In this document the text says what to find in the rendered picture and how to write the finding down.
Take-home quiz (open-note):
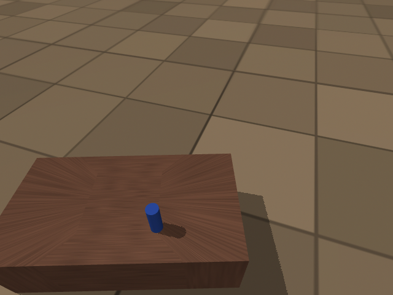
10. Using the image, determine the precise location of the can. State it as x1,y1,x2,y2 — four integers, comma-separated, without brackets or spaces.
145,203,163,233

